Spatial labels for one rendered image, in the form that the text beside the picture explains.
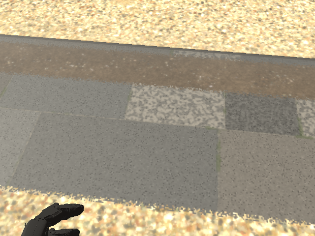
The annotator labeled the robot left hand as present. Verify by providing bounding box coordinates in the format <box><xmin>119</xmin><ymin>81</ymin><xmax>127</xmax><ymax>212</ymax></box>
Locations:
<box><xmin>21</xmin><ymin>203</ymin><xmax>84</xmax><ymax>236</ymax></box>

